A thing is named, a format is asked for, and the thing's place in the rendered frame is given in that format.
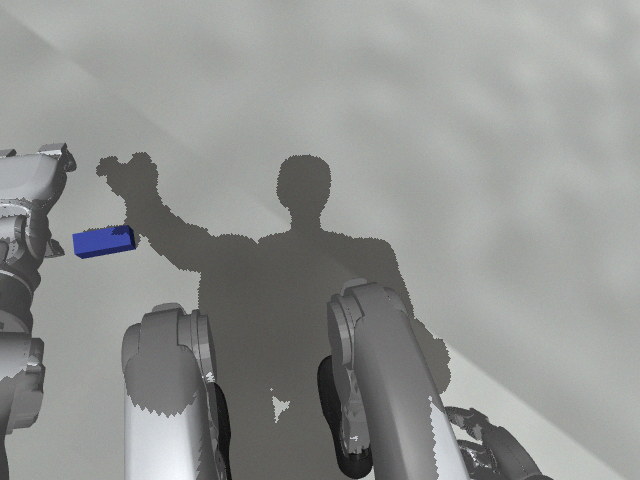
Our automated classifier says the left robot foot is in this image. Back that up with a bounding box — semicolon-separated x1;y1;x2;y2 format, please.
214;383;232;480

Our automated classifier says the left robot arm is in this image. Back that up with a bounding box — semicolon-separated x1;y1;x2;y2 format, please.
0;199;49;480

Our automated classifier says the right robot hand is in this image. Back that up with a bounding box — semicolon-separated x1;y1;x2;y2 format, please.
444;406;543;480

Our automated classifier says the small box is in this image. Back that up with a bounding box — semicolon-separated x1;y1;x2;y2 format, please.
72;225;136;259

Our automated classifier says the left robot hand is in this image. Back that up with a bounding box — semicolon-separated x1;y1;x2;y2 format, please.
0;143;77;258

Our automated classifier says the right robot foot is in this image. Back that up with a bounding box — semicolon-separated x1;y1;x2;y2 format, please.
317;355;373;479

